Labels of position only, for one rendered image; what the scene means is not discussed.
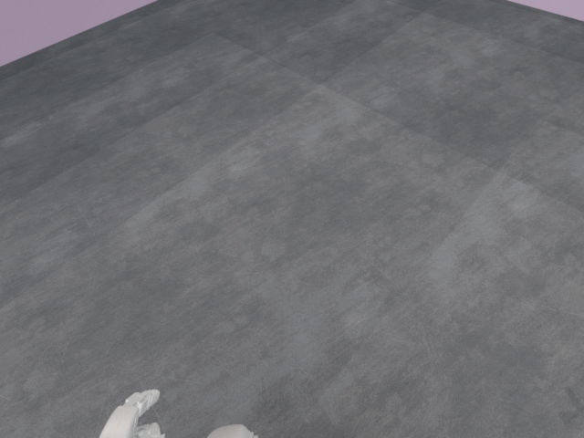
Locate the left robot hand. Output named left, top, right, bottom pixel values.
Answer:
left=99, top=390, right=165, bottom=438

